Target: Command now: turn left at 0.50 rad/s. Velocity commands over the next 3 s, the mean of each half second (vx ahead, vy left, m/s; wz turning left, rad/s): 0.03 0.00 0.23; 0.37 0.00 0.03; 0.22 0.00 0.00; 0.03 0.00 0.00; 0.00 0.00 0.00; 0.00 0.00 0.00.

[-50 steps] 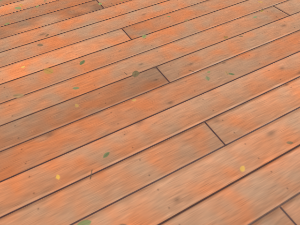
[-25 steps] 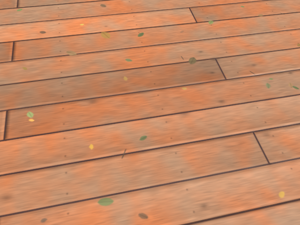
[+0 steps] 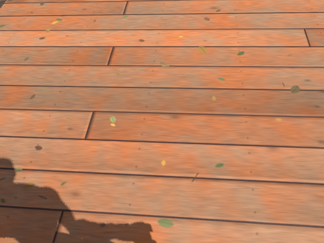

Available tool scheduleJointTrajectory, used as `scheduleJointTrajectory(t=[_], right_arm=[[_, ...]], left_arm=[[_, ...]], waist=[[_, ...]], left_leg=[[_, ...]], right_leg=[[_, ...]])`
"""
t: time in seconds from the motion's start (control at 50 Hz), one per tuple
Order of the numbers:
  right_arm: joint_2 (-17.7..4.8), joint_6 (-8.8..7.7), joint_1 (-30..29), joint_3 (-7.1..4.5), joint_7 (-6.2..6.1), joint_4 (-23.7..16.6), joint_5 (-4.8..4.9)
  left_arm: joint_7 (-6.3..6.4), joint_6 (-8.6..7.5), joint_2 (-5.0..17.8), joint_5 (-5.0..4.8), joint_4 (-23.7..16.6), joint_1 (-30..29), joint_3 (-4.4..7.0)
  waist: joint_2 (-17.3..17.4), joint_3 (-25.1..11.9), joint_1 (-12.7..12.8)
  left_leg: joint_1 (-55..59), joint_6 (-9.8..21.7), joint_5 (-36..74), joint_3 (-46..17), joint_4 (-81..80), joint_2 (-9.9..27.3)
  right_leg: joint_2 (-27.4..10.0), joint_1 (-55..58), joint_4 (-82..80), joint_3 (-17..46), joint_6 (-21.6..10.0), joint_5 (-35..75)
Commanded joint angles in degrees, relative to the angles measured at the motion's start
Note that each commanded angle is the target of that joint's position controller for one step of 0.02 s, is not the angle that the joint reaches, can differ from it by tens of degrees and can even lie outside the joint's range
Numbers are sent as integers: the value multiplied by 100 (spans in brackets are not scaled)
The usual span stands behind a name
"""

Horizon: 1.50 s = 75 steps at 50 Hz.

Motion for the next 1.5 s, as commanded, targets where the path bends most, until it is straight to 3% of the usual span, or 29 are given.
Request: scheduleJointTrajectory(t=[0.02,0.18,0.22,0.24,0.26,0.28,0.3,0.34,0.4,0.44,0.48,0.56,0.62,0.68,0.72,0.74,0.8,0.96,1.06,1.12,1.16,1.18,1.2,1.22,1.26,1.28,1.32,1.38,1.5], right_arm=[[-326,17,-58,-35,60,-338,36],[-100,26,-293,181,-46,-375,133],[-28,-41,-40,227,-93,-259,119],[-77,-114,45,249,-129,-214,48],[-421,-210,159,219,-171,-221,-77],[-823,-256,-138,186,-206,-288,-1],[-492,-303,33,243,-238,-160,41],[-120,-346,-373,408,-284,-101,6],[-171,-369,-259,432,-338,97,43],[-475,-317,185,302,-295,329,37],[-480,-289,322,262,-264,446,15],[-453,-453,378,192,-231,582,9],[-498,-546,214,137,-182,599,33],[-322,-549,-75,158,-149,546,57],[300,-636,-464,345,-112,180,21],[-206,-635,-411,228,-105,218,-82],[-221,-674,107,204,73,580,-71],[136,-566,-1153,352,112,212,-104],[289,-607,-1762,457,92,-41,-40],[172,-703,-904,404,-43,233,-39],[-99,-849,660,282,-154,772,-113],[-539,-894,1428,183,-217,931,-251],[-909,-856,1469,103,-171,941,-215],[-716,-784,1282,82,-141,875,151],[118,-776,57,314,-182,712,154],[282,-802,-2,376,-215,766,134],[418,-849,97,460,-245,921,88],[230,-926,73,478,-216,1009,21],[110,-689,418,476,-261,1187,-4]], left_arm=[[-9,-86,785,-1,-282,220,208],[-183,-79,1019,3,-24,310,309],[-202,-28,1025,-59,57,225,313],[-197,-16,965,-81,110,277,296],[-213,-25,658,-74,52,473,212],[-214,-13,189,-92,-96,504,67],[-135,94,508,-91,30,250,134],[-158,152,578,-120,141,186,174],[-205,157,551,-5,436,519,173],[-246,121,610,64,451,352,193],[-317,79,637,68,342,-34,218],[-379,-106,466,47,342,-176,198],[-375,-190,410,4,420,2,197],[-286,-275,441,11,895,1139,243],[-218,-387,1448,13,1038,2096,449],[-226,-359,1228,20,1067,1774,410],[-289,-488,654,-55,778,790,242],[-280,-616,386,-77,1358,1776,126],[-225,-626,413,-46,1568,1897,99],[-176,-623,473,-45,1637,1662,92],[-162,-597,551,-137,1625,1447,103],[-156,-608,336,-200,1472,1608,40],[-131,-529,-282,-427,1647,2785,-45],[-60,-429,265,-245,1802,2616,111],[-121,-415,172,-54,1545,1509,96],[-162,-367,207,14,1503,1268,136],[-221,-204,-36,47,1616,1488,104],[-190,-39,-244,15,1722,1539,52],[-75,117,-75,2,1680,638,17]], waist=[[-1074,-344,173],[-1482,-489,269],[-1352,-501,39],[-1099,-520,-57],[-227,-861,19],[905,-660,188],[648,-675,-134],[434,-329,72],[496,-532,128],[526,-357,-101],[557,138,-212],[329,223,-166],[328,144,5],[-206,14,593],[-1982,-48,943],[-1203,387,625],[-793,392,21],[-775,436,306],[-851,554,362],[-969,98,-37],[-843,-699,-695],[-254,-1450,-779],[975,-2479,-222],[12,-2561,-291],[-82,-850,-16],[-52,-535,66],[-55,-540,303],[33,-631,501],[241,-358,147]], left_leg=[[-546,-181,-95,147,93,144],[986,77,-384,667,-2289,214],[1662,224,556,777,-3653,227],[2295,300,1539,538,-4606,399],[3228,454,1997,-648,-4892,1387],[2925,1147,4169,-1740,-4592,2567],[2583,1620,4187,-1556,-4414,2575],[2425,1453,3786,-1030,-4508,2086],[2592,1234,3722,-588,-4501,1663],[2697,1379,1302,-946,-4915,1687],[2587,1487,-622,-1382,-5411,1798],[2509,1603,-546,-1409,-5529,1889],[1893,1552,-501,-1175,-5405,1806],[160,1203,-1038,-673,-4380,1301],[-1536,767,-930,678,-1427,141],[-1543,839,-558,185,-663,495],[-1091,682,738,287,-449,944],[-1532,236,1720,910,-1110,1008],[-718,429,2000,1170,-2586,750],[542,732,1909,1197,-2968,348],[2416,946,2919,1021,-3722,430],[3918,1124,4674,-68,-3270,1689],[5266,2237,7533,-2201,-3038,3425],[4615,2362,7072,-2139,-3386,3108],[2828,2002,5466,-967,-4201,2481],[2331,1790,5479,-559,-4406,2228],[1622,1533,5660,-5,-4578,1946],[1273,1476,5616,376,-4621,1774],[1038,1319,1672,-54,-5043,1724]], right_leg=[[-1356,999,-382,851,-910,2992],[-1450,735,33,691,-964,3468],[-1347,515,348,607,-769,3308],[-1266,131,521,526,-480,2797],[-973,-553,1107,258,-116,1443],[-224,-1131,1199,-172,175,-1326],[-340,-792,1732,193,204,-1983],[-301,-921,1911,338,217,-1672],[-168,-705,1866,174,333,-1236],[-90,-1153,2168,-10,332,-1316],[-167,-1729,2203,16,297,-1271],[-241,-1681,1789,-8,178,-1132],[-157,-784,1072,-131,-2,-931],[32,1590,-43,-194,-157,-401],[-2314,2187,-1935,3548,-776,-3513],[-2457,1414,-2008,3781,-1072,-3768],[-1533,1018,-1970,2180,-712,-1855],[-1089,1246,-1748,774,-804,1776],[-1125,1283,-1555,443,-763,3130],[-1133,1464,-489,300,-504,5487],[-835,1042,1365,138,-258,5013],[-492,-46,2917,-24,-155,2503],[457,-1405,5122,86,0,-2471],[329,-1365,5448,773,-14,-1965],[-134,-1668,4935,535,34,-1241],[-242,-1503,4591,549,63,-1071],[-239,-705,4005,473,137,-835],[-181,-324,3146,300,209,-693],[-251,-218,1698,123,193,-464]])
